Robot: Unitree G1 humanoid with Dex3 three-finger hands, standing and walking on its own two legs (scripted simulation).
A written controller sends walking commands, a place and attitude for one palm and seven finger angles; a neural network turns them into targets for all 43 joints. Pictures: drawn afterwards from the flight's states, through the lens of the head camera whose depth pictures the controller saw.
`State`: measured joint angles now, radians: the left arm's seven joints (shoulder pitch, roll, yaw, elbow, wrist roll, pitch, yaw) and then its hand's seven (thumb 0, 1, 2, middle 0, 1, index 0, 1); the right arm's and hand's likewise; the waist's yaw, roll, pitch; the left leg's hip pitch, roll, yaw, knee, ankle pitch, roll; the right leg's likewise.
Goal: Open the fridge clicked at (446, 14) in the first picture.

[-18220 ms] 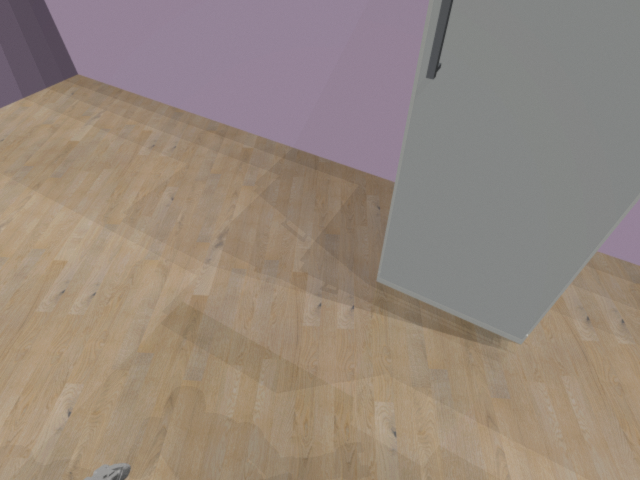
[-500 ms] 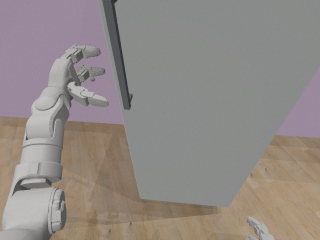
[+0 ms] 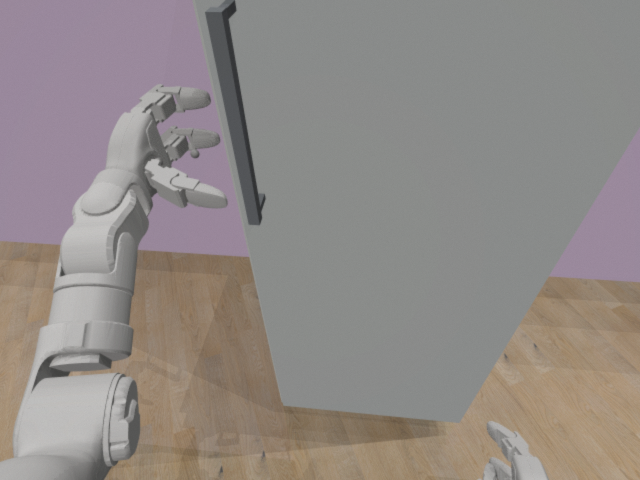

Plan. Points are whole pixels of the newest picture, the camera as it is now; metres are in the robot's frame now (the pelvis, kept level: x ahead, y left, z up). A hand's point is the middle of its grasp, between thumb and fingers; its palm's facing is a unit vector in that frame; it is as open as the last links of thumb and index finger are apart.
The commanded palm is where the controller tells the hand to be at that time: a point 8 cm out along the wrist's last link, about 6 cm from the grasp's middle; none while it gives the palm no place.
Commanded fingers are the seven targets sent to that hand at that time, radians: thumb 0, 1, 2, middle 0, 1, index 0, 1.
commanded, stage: move the hooked fingers beside the handle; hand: left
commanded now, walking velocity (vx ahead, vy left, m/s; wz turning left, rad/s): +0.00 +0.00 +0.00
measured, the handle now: (243, 129) +0.46 +0.12 +0.24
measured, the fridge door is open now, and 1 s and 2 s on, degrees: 0 0 0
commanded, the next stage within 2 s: none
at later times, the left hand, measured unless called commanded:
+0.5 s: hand (195, 171) +0.41 +0.17 +0.21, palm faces -0.02 -1.00 -0.04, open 14.0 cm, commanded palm +0.38 +0.22 +0.23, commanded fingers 0.00 -0.50 0.30 -0.30 -1.20 -0.30 -1.20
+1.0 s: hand (195, 164) +0.39 +0.16 +0.24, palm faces -0.03 -1.00 -0.03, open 14.0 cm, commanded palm +0.37 +0.22 +0.24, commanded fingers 0.00 -0.50 0.30 -0.30 -1.20 -0.30 -1.20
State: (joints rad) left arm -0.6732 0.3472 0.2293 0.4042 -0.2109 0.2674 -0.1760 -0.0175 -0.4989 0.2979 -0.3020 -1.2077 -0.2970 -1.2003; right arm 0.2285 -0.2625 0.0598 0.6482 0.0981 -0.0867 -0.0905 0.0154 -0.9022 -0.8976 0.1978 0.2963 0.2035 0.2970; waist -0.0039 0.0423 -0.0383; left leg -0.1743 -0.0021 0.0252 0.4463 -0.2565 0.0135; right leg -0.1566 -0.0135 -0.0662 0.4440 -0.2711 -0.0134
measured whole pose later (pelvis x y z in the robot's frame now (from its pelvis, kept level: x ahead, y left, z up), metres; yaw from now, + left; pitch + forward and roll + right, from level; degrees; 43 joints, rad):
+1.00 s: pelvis +0.00 +0.00 +0.00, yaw +0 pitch -1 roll +0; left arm -0.60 0.33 0.23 0.32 -0.22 0.26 -0.18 -0.02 -0.50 0.30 -0.30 -1.20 -0.30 -1.20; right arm 0.24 -0.26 0.06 0.64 0.10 -0.06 -0.09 0.02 -0.90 -0.90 0.20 0.30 0.20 0.30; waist 0.00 0.04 -0.04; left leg -0.16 0.00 0.03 0.44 -0.25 0.01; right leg -0.15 -0.01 -0.06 0.44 -0.27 -0.02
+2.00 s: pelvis +0.01 +0.00 +0.00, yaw -1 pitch +0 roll +0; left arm -0.57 0.33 0.24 0.31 -0.23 0.30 -0.19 -0.02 -0.50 0.30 -0.30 -1.20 -0.30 -1.20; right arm 0.22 -0.26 0.05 0.62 0.10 -0.05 -0.09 0.02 -0.90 -0.90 0.20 0.30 0.20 0.30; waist 0.00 0.05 -0.04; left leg -0.17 0.00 0.03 0.43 -0.26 0.02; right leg -0.15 -0.01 -0.06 0.43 -0.27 -0.01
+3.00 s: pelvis +0.00 +0.00 +0.00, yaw +0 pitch -1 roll +0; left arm -0.69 0.32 0.20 0.43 -0.22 0.33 -0.12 -0.02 -0.50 0.30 -0.30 -1.20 -0.30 -1.20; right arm 0.22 -0.26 0.05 0.64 0.10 -0.02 -0.09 0.01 -0.90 -0.90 0.20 0.30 0.20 0.30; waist -0.01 0.05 -0.05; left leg -0.17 0.00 0.03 0.43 -0.25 0.01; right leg -0.15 -0.01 -0.06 0.42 -0.26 -0.02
